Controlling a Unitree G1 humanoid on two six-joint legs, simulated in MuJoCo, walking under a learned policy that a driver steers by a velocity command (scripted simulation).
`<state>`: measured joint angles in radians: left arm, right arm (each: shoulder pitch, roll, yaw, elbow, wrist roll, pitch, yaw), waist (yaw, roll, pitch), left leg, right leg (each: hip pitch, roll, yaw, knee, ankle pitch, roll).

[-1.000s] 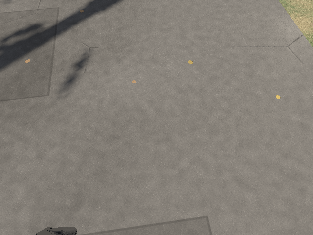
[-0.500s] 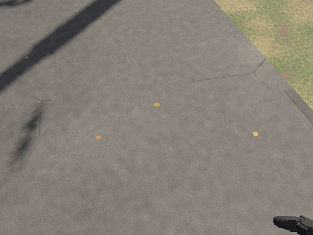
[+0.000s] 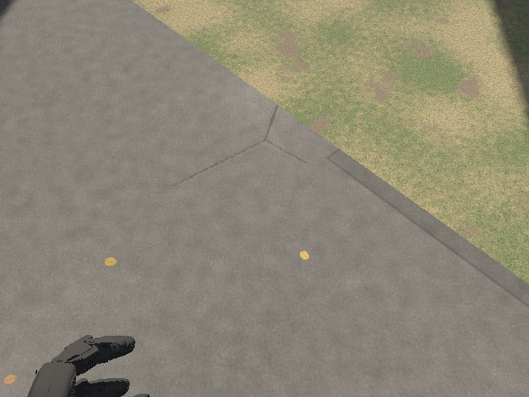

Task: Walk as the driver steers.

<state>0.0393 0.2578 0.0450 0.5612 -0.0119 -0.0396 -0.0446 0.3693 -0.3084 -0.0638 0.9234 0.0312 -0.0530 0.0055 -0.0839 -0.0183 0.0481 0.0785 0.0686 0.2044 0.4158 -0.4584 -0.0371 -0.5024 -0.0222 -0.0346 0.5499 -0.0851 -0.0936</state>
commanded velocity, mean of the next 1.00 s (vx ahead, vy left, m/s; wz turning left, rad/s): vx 0.50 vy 0.00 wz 0.44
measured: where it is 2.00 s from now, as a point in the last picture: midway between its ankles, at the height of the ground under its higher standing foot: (70, 234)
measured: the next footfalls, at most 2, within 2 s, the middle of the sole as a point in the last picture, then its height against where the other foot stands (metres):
left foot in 0.52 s outside the picture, level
right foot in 1.02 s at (215, 277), level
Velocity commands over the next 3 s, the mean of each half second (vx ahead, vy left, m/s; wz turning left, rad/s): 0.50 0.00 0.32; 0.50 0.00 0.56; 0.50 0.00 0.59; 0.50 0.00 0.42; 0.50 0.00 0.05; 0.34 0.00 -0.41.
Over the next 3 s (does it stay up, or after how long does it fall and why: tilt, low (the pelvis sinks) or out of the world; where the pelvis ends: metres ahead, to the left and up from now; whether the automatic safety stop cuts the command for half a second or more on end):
stays up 1.18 0.97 0.01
